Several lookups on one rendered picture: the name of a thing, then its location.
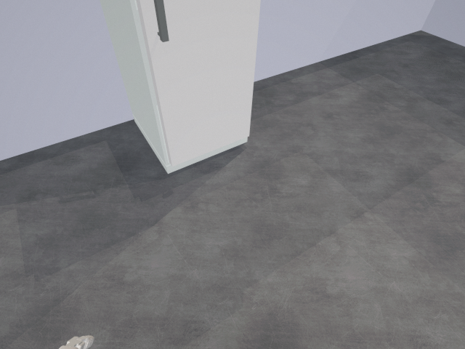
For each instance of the fridge door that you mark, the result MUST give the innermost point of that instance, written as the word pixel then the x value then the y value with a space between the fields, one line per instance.
pixel 203 76

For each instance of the handle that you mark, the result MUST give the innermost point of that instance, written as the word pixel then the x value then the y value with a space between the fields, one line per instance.
pixel 161 19

